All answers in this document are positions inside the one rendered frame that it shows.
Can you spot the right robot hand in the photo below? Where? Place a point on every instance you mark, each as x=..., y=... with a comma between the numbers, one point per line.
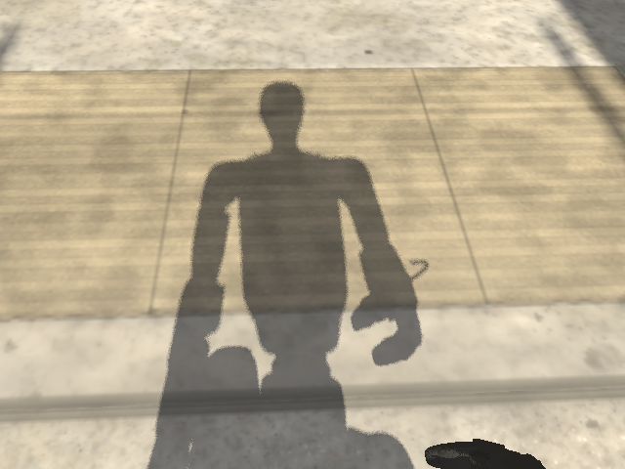
x=478, y=454

